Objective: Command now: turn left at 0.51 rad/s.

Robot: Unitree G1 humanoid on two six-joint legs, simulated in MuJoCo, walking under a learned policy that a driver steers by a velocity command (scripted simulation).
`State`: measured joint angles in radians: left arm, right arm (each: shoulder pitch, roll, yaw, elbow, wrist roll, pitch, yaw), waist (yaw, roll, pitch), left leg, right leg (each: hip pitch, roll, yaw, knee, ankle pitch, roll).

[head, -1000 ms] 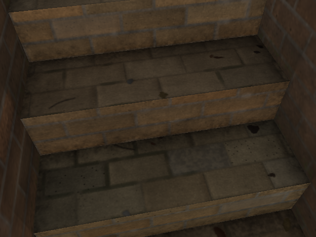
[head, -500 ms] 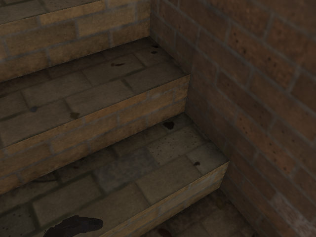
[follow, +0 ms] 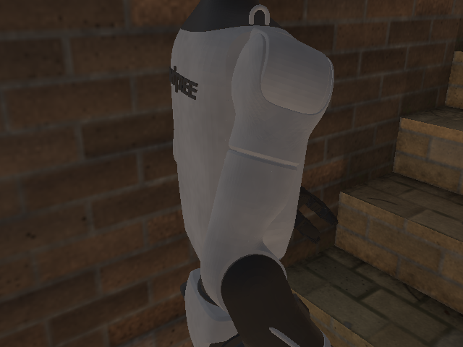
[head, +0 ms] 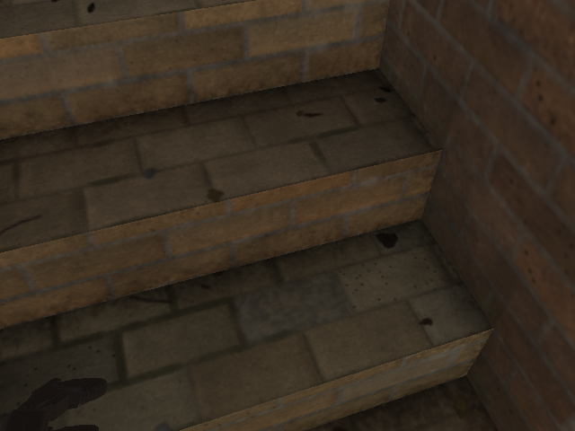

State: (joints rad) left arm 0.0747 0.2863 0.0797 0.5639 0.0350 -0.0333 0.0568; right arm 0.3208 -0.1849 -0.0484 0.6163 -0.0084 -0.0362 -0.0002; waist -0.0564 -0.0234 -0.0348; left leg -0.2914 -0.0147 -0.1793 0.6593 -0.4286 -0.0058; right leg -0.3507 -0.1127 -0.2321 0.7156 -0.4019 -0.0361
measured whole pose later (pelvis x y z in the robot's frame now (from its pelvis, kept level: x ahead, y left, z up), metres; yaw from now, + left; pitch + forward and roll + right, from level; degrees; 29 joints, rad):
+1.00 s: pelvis -0.05 +0.01 -0.01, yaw +26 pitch +6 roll +1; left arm 0.18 0.22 0.02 0.79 -0.03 -0.05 -0.03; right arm 0.13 -0.18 0.00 0.64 0.09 -0.09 0.12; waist 0.01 -0.03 -0.07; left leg -0.46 -0.10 -0.07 0.71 -0.35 0.03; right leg -0.47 -0.14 0.00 0.81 -0.30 0.17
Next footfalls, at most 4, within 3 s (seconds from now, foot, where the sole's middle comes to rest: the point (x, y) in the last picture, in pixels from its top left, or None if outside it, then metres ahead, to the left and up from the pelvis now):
0.56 left None -0.05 0.12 -0.76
0.98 right None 0.04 -0.14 -0.76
1.92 right None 0.31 -0.01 -0.57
2.42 left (122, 365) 0.49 0.27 -0.38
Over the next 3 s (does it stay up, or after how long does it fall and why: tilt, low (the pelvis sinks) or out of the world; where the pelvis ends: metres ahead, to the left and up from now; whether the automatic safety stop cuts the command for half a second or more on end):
stays up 0.67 0.15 0.47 its command is cut before an obstacle after 2.5 s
